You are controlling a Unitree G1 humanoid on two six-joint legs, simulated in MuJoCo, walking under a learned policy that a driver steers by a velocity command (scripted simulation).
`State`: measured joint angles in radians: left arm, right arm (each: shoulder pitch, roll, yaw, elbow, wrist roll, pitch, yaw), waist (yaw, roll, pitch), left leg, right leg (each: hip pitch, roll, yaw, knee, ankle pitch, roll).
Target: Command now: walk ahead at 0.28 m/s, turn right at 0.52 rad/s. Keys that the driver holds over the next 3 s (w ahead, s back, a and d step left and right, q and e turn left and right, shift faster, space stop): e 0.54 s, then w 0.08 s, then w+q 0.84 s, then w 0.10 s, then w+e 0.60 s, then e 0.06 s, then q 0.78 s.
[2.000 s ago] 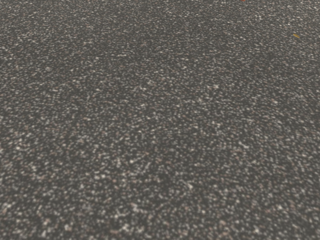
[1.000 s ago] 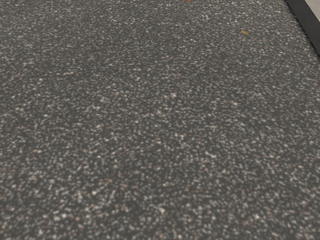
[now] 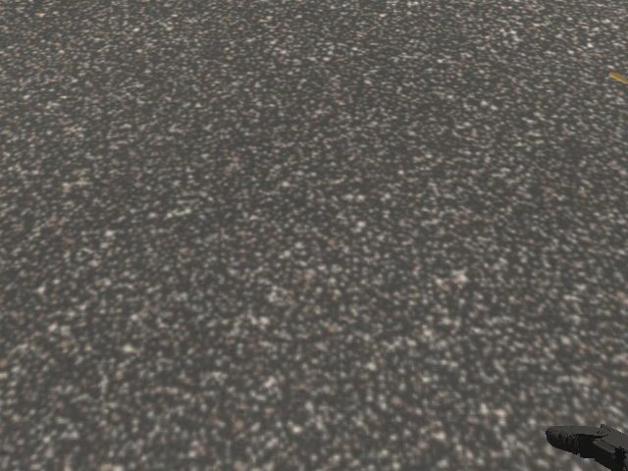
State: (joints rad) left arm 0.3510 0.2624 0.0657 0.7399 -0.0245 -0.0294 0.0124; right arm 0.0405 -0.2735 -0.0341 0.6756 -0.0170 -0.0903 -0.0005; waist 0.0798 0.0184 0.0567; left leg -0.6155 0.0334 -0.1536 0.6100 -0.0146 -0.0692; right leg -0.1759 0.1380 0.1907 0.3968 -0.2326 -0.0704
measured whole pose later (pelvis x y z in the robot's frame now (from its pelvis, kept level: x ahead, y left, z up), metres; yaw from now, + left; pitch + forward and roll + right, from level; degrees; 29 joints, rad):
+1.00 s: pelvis +0.21 -0.01 +0.00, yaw -17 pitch +1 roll +0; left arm 0.34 0.27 0.06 0.76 0.00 -0.06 0.01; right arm 0.18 -0.29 -0.07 0.78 0.02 -0.02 0.05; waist 0.04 0.03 -0.01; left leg -0.60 0.06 -0.02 0.70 -0.06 -0.02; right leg 0.06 -0.01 -0.12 0.21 -0.28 -0.01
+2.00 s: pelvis +0.77 -0.04 +0.00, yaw -5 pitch +2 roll +0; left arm 0.40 0.28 0.05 0.78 -0.03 -0.05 0.00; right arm 0.05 -0.27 -0.02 0.66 0.00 -0.09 0.01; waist 0.11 0.03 0.03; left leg -0.56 0.03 -0.11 0.57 -0.03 -0.05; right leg -0.12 0.09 0.15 0.34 -0.24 -0.06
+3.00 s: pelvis +1.02 -0.01 -0.01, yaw +4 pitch +1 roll -3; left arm 0.10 0.32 0.09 0.77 0.01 0.03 0.05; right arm 0.23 -0.30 -0.06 0.68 -0.01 0.02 -0.01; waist -0.01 -0.04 0.05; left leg -0.31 -0.02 -0.03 0.55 -0.25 0.05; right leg -0.52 -0.01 0.01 1.05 -0.45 0.05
